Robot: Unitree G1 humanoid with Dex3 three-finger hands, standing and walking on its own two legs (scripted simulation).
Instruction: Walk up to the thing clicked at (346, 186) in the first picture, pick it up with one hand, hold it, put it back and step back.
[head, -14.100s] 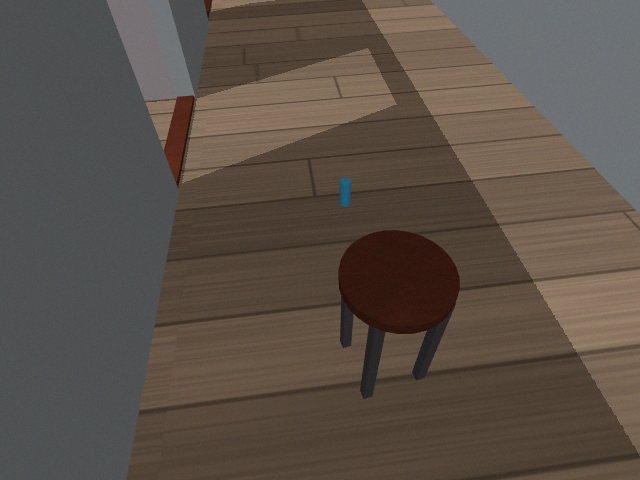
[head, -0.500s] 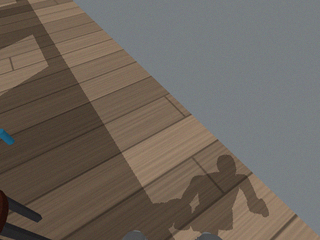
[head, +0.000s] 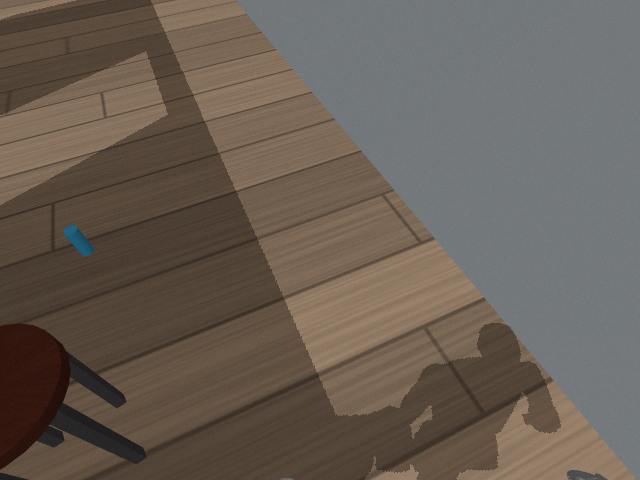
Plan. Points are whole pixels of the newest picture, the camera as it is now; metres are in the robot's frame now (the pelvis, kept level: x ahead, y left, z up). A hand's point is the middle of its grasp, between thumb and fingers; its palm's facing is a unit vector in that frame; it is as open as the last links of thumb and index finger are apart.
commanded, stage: walk up
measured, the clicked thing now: (79, 241) +1.05 +1.00 -0.68
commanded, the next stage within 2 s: stand in 0.70 s
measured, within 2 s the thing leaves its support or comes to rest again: neither
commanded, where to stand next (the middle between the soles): +0.07 +0.02 m, yaw -2 degrees
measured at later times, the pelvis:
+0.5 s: pelvis +0.00 +0.02 +0.03, yaw +1 degrees
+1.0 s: pelvis +0.01 +0.00 +0.04, yaw +1 degrees
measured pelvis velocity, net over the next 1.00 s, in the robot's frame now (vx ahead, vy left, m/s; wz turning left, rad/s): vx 0.01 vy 0.00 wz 0.02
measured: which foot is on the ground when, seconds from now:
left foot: down 0.00-1.00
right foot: down 0.00-1.00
